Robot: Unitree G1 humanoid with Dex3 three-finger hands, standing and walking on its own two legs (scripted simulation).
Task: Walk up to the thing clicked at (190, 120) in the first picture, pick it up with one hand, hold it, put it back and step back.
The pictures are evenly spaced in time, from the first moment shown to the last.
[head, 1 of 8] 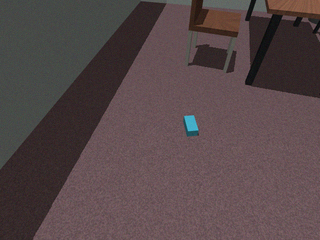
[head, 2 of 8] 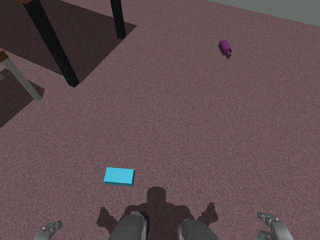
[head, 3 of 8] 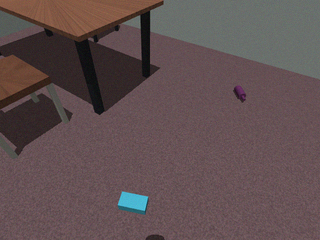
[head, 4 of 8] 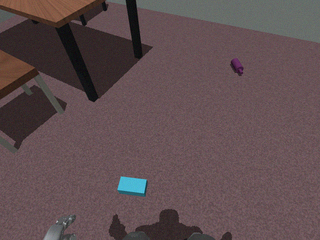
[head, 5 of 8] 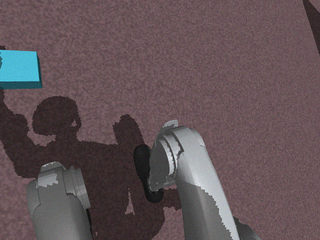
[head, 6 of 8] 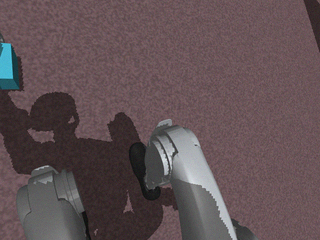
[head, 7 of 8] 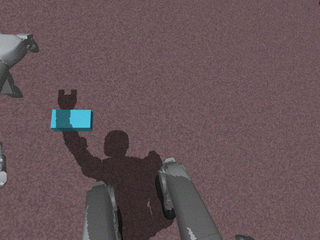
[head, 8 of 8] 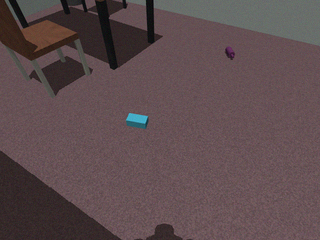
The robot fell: no
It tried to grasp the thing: yes
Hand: left
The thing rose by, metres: 0.66
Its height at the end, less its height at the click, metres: +0.00
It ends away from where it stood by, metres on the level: 0.04
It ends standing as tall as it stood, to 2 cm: yes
